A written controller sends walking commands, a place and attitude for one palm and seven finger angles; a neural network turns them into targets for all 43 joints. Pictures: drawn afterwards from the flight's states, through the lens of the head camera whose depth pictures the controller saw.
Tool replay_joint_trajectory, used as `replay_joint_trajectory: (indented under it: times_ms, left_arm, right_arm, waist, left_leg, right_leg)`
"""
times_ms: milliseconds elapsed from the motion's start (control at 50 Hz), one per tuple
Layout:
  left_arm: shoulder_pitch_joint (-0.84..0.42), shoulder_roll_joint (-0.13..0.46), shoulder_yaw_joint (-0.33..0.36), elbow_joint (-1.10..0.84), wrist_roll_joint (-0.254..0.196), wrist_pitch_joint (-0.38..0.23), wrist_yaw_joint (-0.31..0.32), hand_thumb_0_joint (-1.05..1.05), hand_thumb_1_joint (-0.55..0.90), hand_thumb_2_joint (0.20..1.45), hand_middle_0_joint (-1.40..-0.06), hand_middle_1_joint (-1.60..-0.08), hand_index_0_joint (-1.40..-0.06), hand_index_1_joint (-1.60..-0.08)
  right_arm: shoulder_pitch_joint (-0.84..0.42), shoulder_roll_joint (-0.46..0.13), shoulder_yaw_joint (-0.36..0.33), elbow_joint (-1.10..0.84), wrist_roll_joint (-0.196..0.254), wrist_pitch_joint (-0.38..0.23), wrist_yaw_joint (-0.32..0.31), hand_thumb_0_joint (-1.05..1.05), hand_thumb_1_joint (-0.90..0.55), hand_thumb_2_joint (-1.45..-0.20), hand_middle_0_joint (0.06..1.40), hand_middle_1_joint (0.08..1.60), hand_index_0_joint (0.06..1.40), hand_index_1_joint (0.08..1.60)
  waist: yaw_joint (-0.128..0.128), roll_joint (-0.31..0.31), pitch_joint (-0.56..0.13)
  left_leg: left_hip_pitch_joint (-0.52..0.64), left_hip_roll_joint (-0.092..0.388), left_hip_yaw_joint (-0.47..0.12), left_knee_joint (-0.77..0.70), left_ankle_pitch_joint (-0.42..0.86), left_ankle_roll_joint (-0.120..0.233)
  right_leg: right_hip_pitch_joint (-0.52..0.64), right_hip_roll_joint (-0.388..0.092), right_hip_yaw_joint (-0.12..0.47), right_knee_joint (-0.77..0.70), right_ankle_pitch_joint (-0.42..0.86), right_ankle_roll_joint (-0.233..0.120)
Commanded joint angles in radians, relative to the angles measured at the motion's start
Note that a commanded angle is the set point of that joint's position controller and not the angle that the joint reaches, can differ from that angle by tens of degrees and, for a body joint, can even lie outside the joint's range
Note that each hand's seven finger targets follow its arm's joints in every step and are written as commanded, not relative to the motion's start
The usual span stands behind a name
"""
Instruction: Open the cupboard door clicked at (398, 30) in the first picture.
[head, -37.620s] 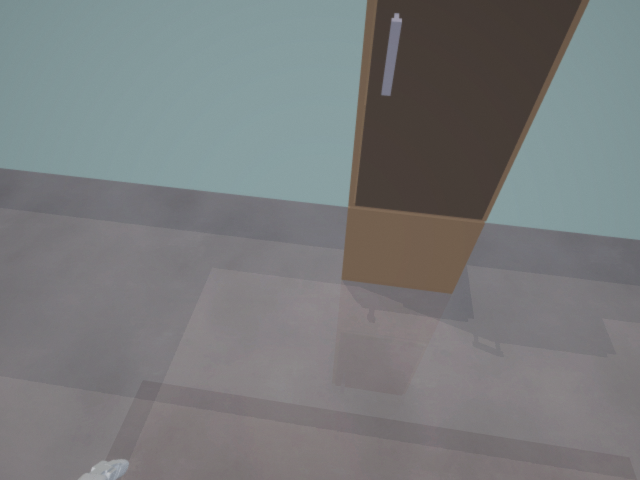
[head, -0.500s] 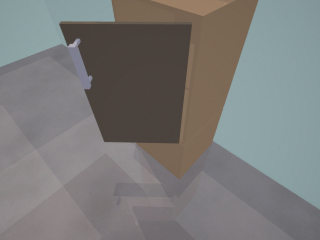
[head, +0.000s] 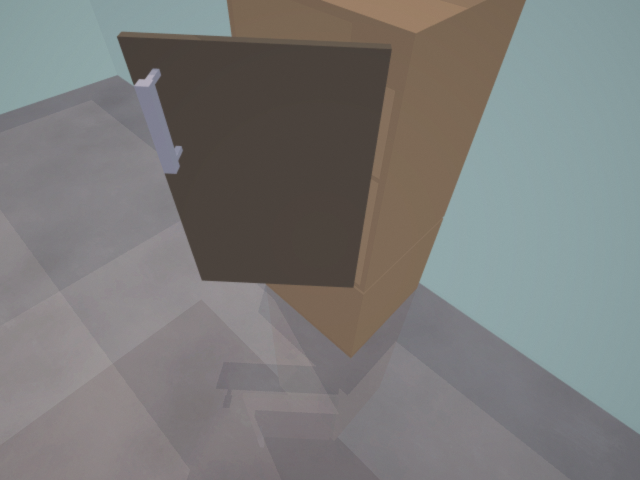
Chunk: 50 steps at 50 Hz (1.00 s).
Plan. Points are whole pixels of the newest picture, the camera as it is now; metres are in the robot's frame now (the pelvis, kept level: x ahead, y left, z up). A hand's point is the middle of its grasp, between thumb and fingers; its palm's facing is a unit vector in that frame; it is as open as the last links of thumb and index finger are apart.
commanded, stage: shuffle to correct the standing spot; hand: left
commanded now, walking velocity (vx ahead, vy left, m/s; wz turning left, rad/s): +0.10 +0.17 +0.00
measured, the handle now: (163, 123) +0.59 +0.30 +0.13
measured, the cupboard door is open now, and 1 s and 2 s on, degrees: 41 41 41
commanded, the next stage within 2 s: come to a stop and stand still in 0.20 s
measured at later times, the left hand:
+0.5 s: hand out of the picture +0.13 +0.21 -0.16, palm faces +0.02 -0.97 -0.24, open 7.3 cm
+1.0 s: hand out of the picture +0.04 +0.25 -0.17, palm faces +0.04 -0.98 -0.18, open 7.3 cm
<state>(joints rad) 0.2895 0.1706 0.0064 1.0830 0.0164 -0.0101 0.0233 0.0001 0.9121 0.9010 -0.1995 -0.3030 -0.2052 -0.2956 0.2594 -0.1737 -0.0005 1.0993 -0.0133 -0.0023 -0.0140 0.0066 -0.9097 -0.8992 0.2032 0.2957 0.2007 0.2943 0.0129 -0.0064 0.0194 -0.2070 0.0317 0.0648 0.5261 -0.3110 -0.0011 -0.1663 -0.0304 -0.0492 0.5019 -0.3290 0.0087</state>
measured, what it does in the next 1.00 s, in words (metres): steps on the spot: right foot, then left foot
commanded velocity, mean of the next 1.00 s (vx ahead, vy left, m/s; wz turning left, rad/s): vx -0.01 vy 0.04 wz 0.00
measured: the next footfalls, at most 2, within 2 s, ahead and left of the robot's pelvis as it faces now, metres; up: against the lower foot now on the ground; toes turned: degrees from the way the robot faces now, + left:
right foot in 0.44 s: +0.09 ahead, -0.05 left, +0.00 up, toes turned -7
left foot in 0.72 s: +0.10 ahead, +0.19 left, +0.00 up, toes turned +4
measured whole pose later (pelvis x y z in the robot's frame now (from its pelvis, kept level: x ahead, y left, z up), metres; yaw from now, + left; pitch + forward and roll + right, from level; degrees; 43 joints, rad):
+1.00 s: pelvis +0.04 +0.07 +0.01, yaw -1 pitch -1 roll +0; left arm 0.30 0.17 0.01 1.07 0.01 0.02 0.02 0.00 0.92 0.90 -0.20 -0.30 -0.20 -0.30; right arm 0.23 -0.16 -0.02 1.05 -0.01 0.00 -0.03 0.01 -0.94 -0.90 0.20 0.30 0.20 0.29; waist 0.02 -0.02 0.02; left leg -0.22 0.03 0.08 0.45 -0.21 0.01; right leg -0.21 -0.05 -0.10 0.46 -0.23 0.00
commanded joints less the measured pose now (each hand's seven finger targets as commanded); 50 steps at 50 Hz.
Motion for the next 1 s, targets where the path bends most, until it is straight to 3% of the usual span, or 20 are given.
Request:
replay_joint_trajectory:
  times_ms: [0, 40, 80, 120, 140, 200, 280, 340, 380, 400, 420, 440, 460, 480, 520, 660, 700, 720, 820, 980]
  left_arm:
    - [0.086, 0.183, 0.053, -0.042, 0.007, -0.007, 0.012, 0.000, 0.900, 0.900, -0.200, -0.300, -0.200, -0.300]
    - [0.074, 0.183, 0.062, -0.054, 0.010, -0.005, 0.014, 0.000, 0.900, 0.900, -0.200, -0.300, -0.200, -0.300]
    - [0.044, 0.159, 0.061, -0.070, 0.011, 0.004, 0.012, 0.000, 0.900, 0.900, -0.200, -0.300, -0.200, -0.300]
    - [0.007, 0.091, 0.048, -0.094, 0.014, 0.012, 0.009, 0.000, 0.900, 0.900, -0.200, -0.300, -0.200, -0.300]
    - [-0.032, 0.073, 0.041, -0.112, 0.015, 0.014, 0.010, 0.000, 0.900, 0.900, -0.200, -0.300, -0.200, -0.300]
    - [-0.068, 0.066, 0.044, -0.124, 0.009, 0.007, 0.006, 0.000, 0.900, 0.900, -0.200, -0.300, -0.200, -0.300]
    - [-0.036, 0.031, 0.036, -0.119, 0.008, 0.016, -0.002, 0.000, 0.900, 0.900, -0.200, -0.300, -0.200, -0.300]
    - [-0.027, 0.020, 0.033, -0.115, 0.008, 0.011, 0.005, 0.000, 0.900, 0.900, -0.200, -0.300, -0.200, -0.300]
    - [0.027, 0.038, 0.035, -0.096, 0.008, -0.006, 0.011, 0.000, 0.900, 0.900, -0.200, -0.300, -0.200, -0.300]
    - [0.064, 0.083, 0.040, -0.084, 0.010, -0.020, 0.017, 0.000, 0.900, 0.900, -0.200, -0.300, -0.200, -0.300]
    - [0.114, 0.134, 0.048, -0.068, 0.010, -0.029, 0.026, 0.000, 0.900, 0.900, -0.200, -0.300, -0.200, -0.300]
    - [0.123, 0.163, 0.047, -0.058, 0.003, -0.030, 0.025, 0.000, 0.900, 0.900, -0.200, -0.300, -0.200, -0.300]
    - [0.115, 0.150, 0.044, -0.058, 0.004, -0.028, 0.028, 0.000, 0.900, 0.900, -0.200, -0.300, -0.200, -0.300]
    - [0.084, 0.138, 0.045, -0.067, 0.009, -0.028, 0.033, 0.000, 0.900, 0.900, -0.200, -0.300, -0.200, -0.300]
    - [0.011, 0.118, 0.035, -0.091, 0.011, -0.023, 0.034, 0.000, 0.900, 0.900, -0.200, -0.300, -0.200, -0.300]
    - [-0.042, 0.138, 0.051, -0.123, 0.003, 0.003, 0.021, 0.000, 0.900, 0.900, -0.200, -0.300, -0.200, -0.300]
    - [-0.027, 0.099, 0.047, -0.142, -0.006, 0.017, 0.016, 0.000, 0.900, 0.900, -0.200, -0.300, -0.200, -0.300]
    - [-0.019, 0.074, 0.043, -0.142, -0.005, 0.020, 0.018, 0.000, 0.900, 0.900, -0.200, -0.300, -0.200, -0.300]
    - [0.032, 0.076, 0.028, -0.087, 0.003, 0.020, 0.006, 0.000, 0.900, 0.900, -0.200, -0.300, -0.200, -0.300]
    - [0.044, 0.080, 0.014, -0.050, 0.003, 0.002, 0.004, 0.000, 0.900, 0.900, -0.200, -0.300, -0.200, -0.300]
  right_arm:
    - [0.018, -0.076, -0.018, -0.072, -0.007, -0.008, 0.000, 0.000, -0.900, -0.900, 0.200, 0.300, 0.200, 0.300]
    - [0.040, -0.073, -0.019, -0.075, -0.006, -0.011, 0.000, 0.000, -0.900, -0.900, 0.200, 0.300, 0.200, 0.300]
    - [0.097, -0.093, -0.021, -0.060, -0.005, -0.019, 0.001, 0.000, -0.900, -0.900, 0.200, 0.300, 0.200, 0.300]
    - [0.178, -0.160, -0.037, -0.044, -0.013, -0.020, -0.006, 0.000, -0.900, -0.900, 0.200, 0.300, 0.200, 0.300]
    - [0.218, -0.165, -0.040, -0.040, -0.013, -0.018, -0.013, 0.000, -0.900, -0.900, 0.200, 0.300, 0.200, 0.300]
    - [0.175, -0.132, -0.029, -0.066, -0.016, -0.024, -0.019, 0.000, -0.900, -0.900, 0.200, 0.300, 0.200, 0.300]
    - [0.113, -0.136, -0.031, -0.096, -0.018, -0.025, -0.019, 0.000, -0.900, -0.900, 0.200, 0.300, 0.200, 0.300]
    - [0.125, -0.119, -0.031, -0.086, -0.012, -0.029, -0.022, 0.000, -0.900, -0.900, 0.200, 0.300, 0.200, 0.300]
    - [0.111, -0.111, -0.030, -0.078, -0.004, -0.036, -0.025, 0.000, -0.900, -0.900, 0.200, 0.300, 0.200, 0.300]
    - [0.125, -0.095, -0.029, -0.073, 0.004, -0.042, -0.024, 0.000, -0.900, -0.900, 0.200, 0.300, 0.200, 0.300]
    - [0.131, -0.070, -0.026, -0.078, 0.012, -0.045, -0.022, 0.000, -0.900, -0.900, 0.200, 0.300, 0.200, 0.300]
    - [0.137, -0.044, -0.026, -0.081, 0.013, -0.036, -0.021, 0.000, -0.900, -0.900, 0.200, 0.300, 0.200, 0.300]
    - [0.103, -0.032, -0.030, -0.085, 0.010, -0.019, -0.026, 0.000, -0.900, -0.900, 0.200, 0.300, 0.200, 0.300]
    - [0.077, -0.026, -0.030, -0.082, 0.009, -0.008, -0.026, 0.000, -0.900, -0.900, 0.200, 0.300, 0.200, 0.300]
    - [0.062, -0.011, -0.030, -0.071, 0.012, 0.002, -0.020, 0.000, -0.900, -0.900, 0.200, 0.300, 0.200, 0.300]
    - [0.121, 0.010, -0.036, -0.042, 0.004, 0.004, -0.010, 0.000, -0.900, -0.900, 0.200, 0.300, 0.200, 0.300]
    - [0.106, -0.076, -0.043, -0.065, -0.005, -0.010, -0.015, 0.000, -0.900, -0.900, 0.200, 0.300, 0.200, 0.300]
    - [0.066, -0.106, -0.043, -0.081, -0.010, -0.010, -0.017, 0.000, -0.900, -0.900, 0.200, 0.300, 0.200, 0.300]
    - [-0.030, -0.082, -0.030, -0.108, -0.003, -0.013, -0.018, 0.000, -0.900, -0.900, 0.200, 0.300, 0.200, 0.300]
    - [0.029, -0.070, -0.020, -0.074, -0.002, -0.015, -0.011, 0.000, -0.900, -0.900, 0.200, 0.300, 0.200, 0.300]
  waist:
    - [0.019, -0.143, 0.081]
    - [0.009, -0.137, 0.075]
    - [-0.013, -0.028, 0.059]
    - [-0.038, 0.211, 0.050]
    - [-0.059, 0.264, 0.070]
    - [-0.036, 0.144, 0.053]
    - [-0.002, 0.123, 0.007]
    - [0.006, 0.065, 0.007]
    - [0.042, 0.009, -0.024]
    - [0.048, -0.061, -0.065]
    - [0.046, -0.175, -0.112]
    - [0.031, -0.225, -0.107]
    - [0.038, -0.203, -0.086]
    - [0.031, -0.243, -0.042]
    - [0.006, -0.157, 0.001]
    - [-0.038, -0.116, -0.024]
    - [-0.015, 0.100, -0.032]
    - [0.005, 0.151, -0.018]
    - [0.024, 0.105, 0.037]
    - [-0.005, 0.013, 0.028]
  left_leg:
    - [-0.154, 0.000, 0.020, 0.058, -0.029, 0.006]
    - [-0.116, 0.002, 0.018, 0.014, -0.009, 0.009]
    - [0.001, 0.027, -0.022, -0.065, 0.154, 0.028]
    - [0.116, 0.189, -0.228, -0.169, 0.334, 0.139]
    - [0.165, 0.236, -0.300, -0.222, 0.425, 0.202]
    - [0.157, 0.251, -0.277, -0.183, 0.589, 0.268]
    - [0.084, 0.182, -0.156, -0.184, 0.587, 0.232]
    - [0.066, 0.189, -0.163, -0.155, 0.627, 0.211]
    - [0.059, 0.161, -0.131, -0.083, 0.627, 0.151]
    - [0.015, 0.121, -0.105, -0.009, 0.552, 0.101]
    - [-0.101, 0.039, -0.046, 0.089, 0.276, 0.049]
    - [-0.172, -0.034, -0.024, 0.184, -0.159, 0.013]
    - [-0.190, -0.023, -0.044, 0.276, -0.297, 0.004]
    - [-0.207, 0.000, -0.065, 0.345, -0.295, 0.002]
    - [-0.186, 0.007, -0.065, 0.348, -0.229, -0.006]
    - [0.067, 0.003, 0.022, -0.068, 0.158, -0.027]
    - [0.062, 0.158, -0.131, -0.114, 0.492, 0.043]
    - [-0.030, 0.210, -0.168, -0.150, 0.505, 0.089]
    - [-0.115, 0.122, -0.122, -0.203, 0.089, 0.056]
    - [-0.031, 0.086, -0.092, -0.217, 0.038, 0.029]
  right_leg:
    - [0.014, -0.243, 0.256, -0.183, 0.137, -0.144]
    - [-0.004, -0.242, 0.224, -0.140, 0.196, -0.145]
    - [-0.069, -0.154, 0.111, -0.025, 0.168, -0.097]
    - [-0.239, -0.004, -0.070, 0.216, -0.116, -0.034]
    - [-0.356, 0.018, -0.063, 0.363, -0.293, -0.028]
    - [-0.392, -0.043, -0.012, 0.509, -0.285, -0.047]
    - [-0.243, -0.028, -0.061, 0.368, -0.171, -0.037]
    - [-0.153, -0.015, -0.050, 0.207, -0.030, -0.028]
    - [-0.025, -0.028, -0.033, -0.013, 0.159, -0.025]
    - [0.097, -0.089, 0.047, -0.067, 0.320, -0.040]
    - [0.211, -0.249, 0.243, -0.044, 0.651, -0.110]
    - [0.230, -0.382, 0.297, -0.057, 0.928, -0.217]
    - [0.202, -0.402, 0.280, -0.059, 1.068, -0.272]
    - [0.140, -0.374, 0.258, -0.065, 1.051, -0.277]
    - [0.053, -0.308, 0.165, -0.091, 0.923, -0.248]
    - [-0.101, -0.164, 0.051, -0.013, 0.501, -0.116]
    - [-0.135, -0.066, -0.008, 0.050, 0.217, -0.034]
    - [-0.074, -0.033, -0.026, 0.057, 0.050, -0.016]
    - [-0.025, -0.061, 0.034, -0.071, 0.087, -0.024]
    - [-0.074, -0.088, 0.053, -0.162, 0.055, -0.029]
